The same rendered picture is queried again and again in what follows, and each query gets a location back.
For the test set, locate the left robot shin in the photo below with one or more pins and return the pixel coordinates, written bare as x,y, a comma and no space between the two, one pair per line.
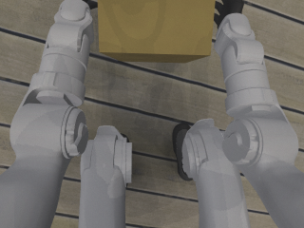
86,156

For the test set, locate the left robot upper arm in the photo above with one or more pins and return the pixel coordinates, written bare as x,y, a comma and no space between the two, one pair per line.
44,137

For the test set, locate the robot left hand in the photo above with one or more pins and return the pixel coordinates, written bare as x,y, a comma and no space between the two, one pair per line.
92,5

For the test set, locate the robot left thigh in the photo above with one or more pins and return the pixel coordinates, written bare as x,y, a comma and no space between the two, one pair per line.
103,184

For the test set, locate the carton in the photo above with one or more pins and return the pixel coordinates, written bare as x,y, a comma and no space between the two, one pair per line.
156,31

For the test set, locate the robot right forearm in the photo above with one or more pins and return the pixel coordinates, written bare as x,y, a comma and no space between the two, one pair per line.
244,71

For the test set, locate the robot left forearm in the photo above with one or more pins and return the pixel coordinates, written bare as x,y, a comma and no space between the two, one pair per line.
61,76

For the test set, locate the right robot upper arm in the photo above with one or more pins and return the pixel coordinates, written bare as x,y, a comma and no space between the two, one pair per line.
264,150

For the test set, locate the robot right hand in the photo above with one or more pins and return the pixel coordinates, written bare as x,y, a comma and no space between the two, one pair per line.
228,7

